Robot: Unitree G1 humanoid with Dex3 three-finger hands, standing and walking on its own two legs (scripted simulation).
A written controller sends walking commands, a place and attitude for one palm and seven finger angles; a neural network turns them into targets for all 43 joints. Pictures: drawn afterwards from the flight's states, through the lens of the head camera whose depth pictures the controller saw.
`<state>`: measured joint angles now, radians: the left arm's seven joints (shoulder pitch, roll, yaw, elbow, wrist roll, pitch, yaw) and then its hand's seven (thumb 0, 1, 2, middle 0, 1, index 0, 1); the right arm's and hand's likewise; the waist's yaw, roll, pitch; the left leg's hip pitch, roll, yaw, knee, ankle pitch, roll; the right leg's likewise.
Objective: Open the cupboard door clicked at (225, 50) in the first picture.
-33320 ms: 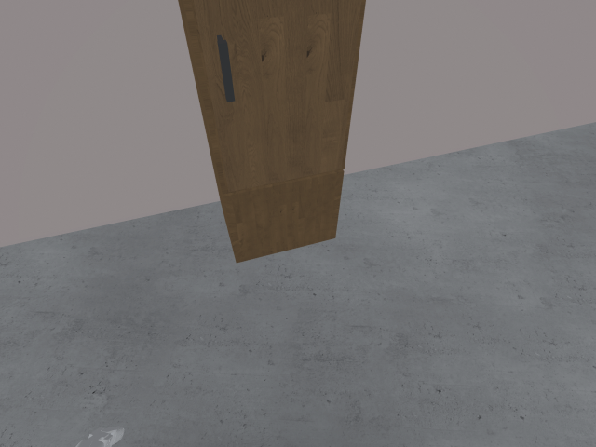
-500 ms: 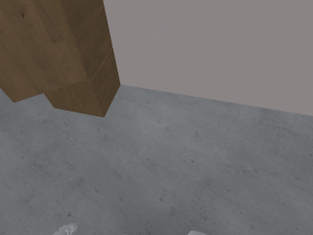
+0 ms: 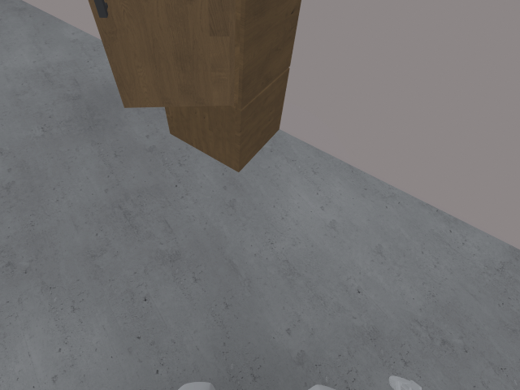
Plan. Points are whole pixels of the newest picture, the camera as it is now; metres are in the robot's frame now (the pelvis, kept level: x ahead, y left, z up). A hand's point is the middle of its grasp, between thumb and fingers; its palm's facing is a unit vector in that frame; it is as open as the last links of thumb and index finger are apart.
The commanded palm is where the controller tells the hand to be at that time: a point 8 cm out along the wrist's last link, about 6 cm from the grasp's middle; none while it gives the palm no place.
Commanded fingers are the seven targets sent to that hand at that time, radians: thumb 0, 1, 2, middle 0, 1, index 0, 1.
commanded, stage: turn to face it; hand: left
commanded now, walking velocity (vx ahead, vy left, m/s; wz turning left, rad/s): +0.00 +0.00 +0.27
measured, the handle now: out of the picture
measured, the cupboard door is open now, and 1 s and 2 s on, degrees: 41 41 41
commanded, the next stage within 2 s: take the last steps up to it in 0.30 s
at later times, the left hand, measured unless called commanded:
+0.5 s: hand out of the picture +0.03 +0.16 -0.14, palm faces +0.16 -0.96 -0.25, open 7.3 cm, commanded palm none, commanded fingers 0.00 0.90 0.90 -0.20 -0.30 -0.20 -0.30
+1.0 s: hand out of the picture -0.04 +0.23 -0.17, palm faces +0.31 -0.93 -0.18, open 7.4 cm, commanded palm none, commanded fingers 0.00 0.90 0.90 -0.20 -0.30 -0.20 -0.30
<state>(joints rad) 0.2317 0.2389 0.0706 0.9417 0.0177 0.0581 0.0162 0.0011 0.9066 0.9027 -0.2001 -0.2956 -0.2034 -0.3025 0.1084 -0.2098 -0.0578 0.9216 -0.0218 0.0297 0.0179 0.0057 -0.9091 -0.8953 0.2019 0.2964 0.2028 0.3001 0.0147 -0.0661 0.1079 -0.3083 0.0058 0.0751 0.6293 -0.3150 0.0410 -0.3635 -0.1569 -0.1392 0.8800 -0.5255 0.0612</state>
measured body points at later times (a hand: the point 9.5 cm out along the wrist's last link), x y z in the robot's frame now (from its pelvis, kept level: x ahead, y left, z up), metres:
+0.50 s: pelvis -0.01 -0.04 +0.01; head +0.02 -0.06 +0.46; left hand +0.03 +0.21 -0.12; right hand +0.06 -0.27 -0.15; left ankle -0.03 +0.09 -0.66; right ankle -0.01 -0.14 -0.73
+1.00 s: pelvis +0.06 +0.07 +0.01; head +0.09 +0.09 +0.46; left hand -0.05 +0.28 -0.15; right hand +0.20 -0.13 -0.13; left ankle +0.04 +0.16 -0.73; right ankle +0.03 -0.08 -0.65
